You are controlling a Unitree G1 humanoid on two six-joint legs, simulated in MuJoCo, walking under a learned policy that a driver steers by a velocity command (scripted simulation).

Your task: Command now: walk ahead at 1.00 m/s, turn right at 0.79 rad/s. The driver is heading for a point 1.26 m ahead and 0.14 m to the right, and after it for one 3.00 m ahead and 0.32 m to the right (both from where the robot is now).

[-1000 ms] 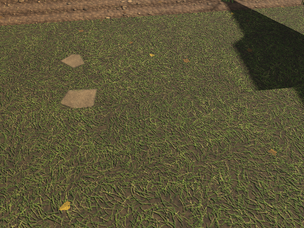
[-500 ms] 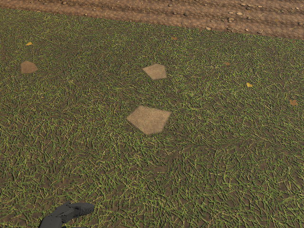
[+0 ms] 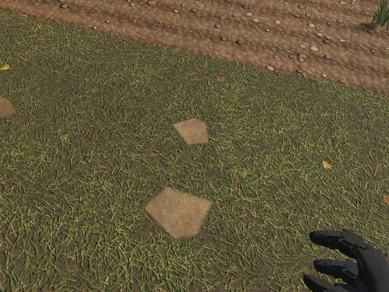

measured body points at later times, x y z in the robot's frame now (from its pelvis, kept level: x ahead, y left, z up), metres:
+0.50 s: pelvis +0.49 +0.08 -0.21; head +0.48 +0.11 +0.24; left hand +0.65 +0.27 -0.36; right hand +0.60 -0.19 -0.26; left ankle +0.69 +0.20 -0.87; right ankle +0.40 +0.00 -0.85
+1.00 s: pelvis +0.85 +0.12 -0.30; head +0.89 +0.16 +0.14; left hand +1.11 +0.17 -0.42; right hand +0.66 +0.01 -0.42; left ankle +0.83 +0.17 -1.05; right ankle +0.89 -0.06 -0.94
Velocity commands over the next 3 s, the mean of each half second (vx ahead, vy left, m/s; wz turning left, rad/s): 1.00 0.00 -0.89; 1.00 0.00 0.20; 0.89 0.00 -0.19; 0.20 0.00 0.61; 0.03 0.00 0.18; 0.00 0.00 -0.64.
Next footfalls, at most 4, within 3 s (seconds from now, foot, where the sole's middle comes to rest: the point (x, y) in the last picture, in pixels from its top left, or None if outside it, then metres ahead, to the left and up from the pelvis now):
0.22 right None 0.43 -0.01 -0.90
0.62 right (207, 278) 0.58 0.01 -0.90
0.74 left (184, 227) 0.87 0.14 -1.08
1.32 right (226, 176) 1.20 -0.02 -1.08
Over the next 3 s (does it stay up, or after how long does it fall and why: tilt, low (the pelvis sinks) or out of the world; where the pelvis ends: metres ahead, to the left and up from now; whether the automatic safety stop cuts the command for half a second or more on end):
stays up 1.58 -0.14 -0.31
